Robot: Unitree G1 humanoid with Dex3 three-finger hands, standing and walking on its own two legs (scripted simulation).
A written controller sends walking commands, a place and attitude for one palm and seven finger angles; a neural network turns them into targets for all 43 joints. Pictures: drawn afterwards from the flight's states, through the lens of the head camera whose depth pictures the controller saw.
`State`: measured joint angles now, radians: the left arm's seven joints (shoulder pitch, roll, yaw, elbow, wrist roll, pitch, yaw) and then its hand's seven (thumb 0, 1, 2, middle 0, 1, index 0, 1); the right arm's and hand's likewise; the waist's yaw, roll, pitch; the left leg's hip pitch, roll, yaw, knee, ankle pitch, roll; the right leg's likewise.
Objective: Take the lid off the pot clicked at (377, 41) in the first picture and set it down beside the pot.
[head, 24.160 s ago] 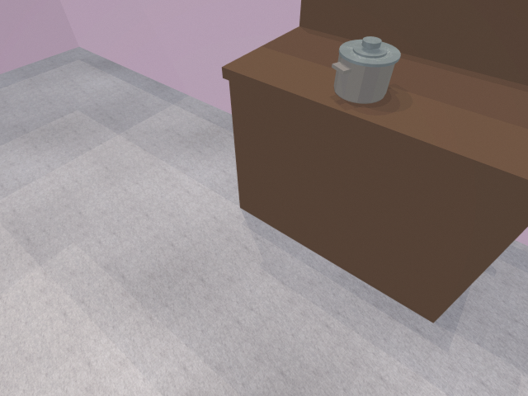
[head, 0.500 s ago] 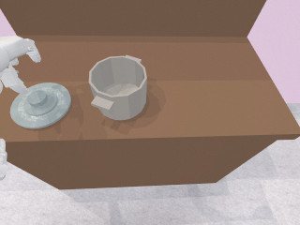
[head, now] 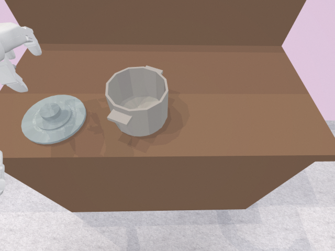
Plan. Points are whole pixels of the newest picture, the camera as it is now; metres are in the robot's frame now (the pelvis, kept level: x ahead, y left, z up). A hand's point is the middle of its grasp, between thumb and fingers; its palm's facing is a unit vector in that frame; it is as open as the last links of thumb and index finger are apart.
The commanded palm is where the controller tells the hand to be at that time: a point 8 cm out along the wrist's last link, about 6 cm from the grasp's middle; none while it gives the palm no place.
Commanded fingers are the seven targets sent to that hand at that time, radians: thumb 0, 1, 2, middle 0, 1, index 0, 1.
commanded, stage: draw the hand back to the body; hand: left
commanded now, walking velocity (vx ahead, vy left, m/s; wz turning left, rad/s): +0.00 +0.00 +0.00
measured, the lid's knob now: (50, 111) +0.47 +0.31 +0.03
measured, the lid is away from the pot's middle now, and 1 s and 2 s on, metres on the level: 0.24 0.24 0.24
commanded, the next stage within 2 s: none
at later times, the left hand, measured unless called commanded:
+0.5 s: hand (15, 89) +0.42 +0.30 +0.17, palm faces -0.31 -0.06 -0.95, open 11.0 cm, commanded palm +0.39 +0.29 +0.23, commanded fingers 0.00 0.01 0.60 -0.33 -0.89 -0.33 -0.89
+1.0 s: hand (30, 80) +0.39 +0.23 +0.22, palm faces +0.42 -0.87 -0.27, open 10.2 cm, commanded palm +0.33 +0.27 +0.23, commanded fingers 0.00 0.41 0.73 -0.27 -0.63 -0.27 -0.63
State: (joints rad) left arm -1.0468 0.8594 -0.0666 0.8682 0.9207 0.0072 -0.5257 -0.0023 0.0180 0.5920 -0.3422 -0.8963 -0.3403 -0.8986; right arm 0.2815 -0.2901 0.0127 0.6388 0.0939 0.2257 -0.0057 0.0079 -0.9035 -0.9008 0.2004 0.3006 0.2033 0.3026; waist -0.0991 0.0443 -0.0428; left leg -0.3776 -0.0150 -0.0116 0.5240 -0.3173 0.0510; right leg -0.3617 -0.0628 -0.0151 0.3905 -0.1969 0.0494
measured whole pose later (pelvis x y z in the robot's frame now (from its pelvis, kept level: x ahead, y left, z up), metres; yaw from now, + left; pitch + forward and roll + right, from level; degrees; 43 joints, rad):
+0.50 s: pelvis -0.01 -0.01 +0.00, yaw +1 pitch +8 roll -2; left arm -0.80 0.83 -0.01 0.63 0.87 0.02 -0.53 0.00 0.02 0.59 -0.34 -0.90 -0.34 -0.90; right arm 0.23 -0.30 0.02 0.60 0.09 0.24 0.00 0.01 -0.90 -0.90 0.20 0.30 0.20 0.30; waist -0.07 0.06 -0.03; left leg -0.34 -0.01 -0.03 0.51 -0.30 0.04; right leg -0.33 -0.06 -0.03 0.39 -0.19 0.05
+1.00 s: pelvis +0.01 -0.04 +0.00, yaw -1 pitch +1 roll -1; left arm -0.35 0.49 0.37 0.21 -0.06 -0.04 0.08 0.00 0.20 0.66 -0.31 -0.77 -0.31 -0.77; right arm 0.24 -0.27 0.02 0.67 0.05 -0.02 -0.07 0.01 -0.90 -0.90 0.20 0.30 0.20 0.30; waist -0.01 0.05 0.02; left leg -0.12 0.03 0.01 0.44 -0.33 0.00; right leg -0.16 -0.02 0.00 0.40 -0.25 0.03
